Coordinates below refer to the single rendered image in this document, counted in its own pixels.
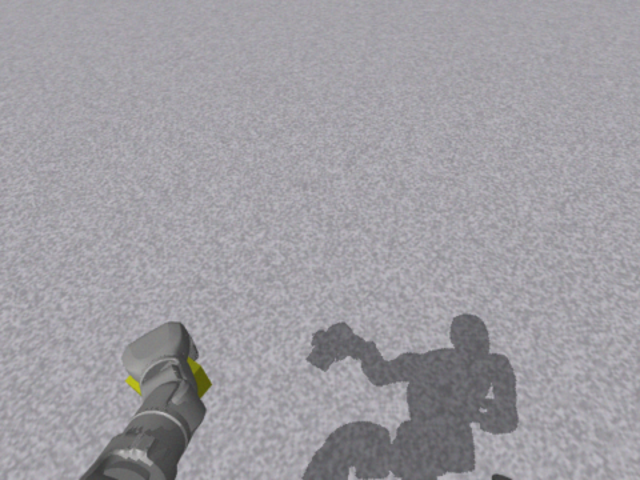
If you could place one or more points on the cube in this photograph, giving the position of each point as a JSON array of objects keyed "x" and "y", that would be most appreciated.
[{"x": 203, "y": 382}]

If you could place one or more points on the left robot arm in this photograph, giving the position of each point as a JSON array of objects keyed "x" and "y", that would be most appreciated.
[{"x": 158, "y": 434}]

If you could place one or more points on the left robot hand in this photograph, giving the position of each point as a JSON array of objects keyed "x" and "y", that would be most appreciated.
[{"x": 170, "y": 338}]

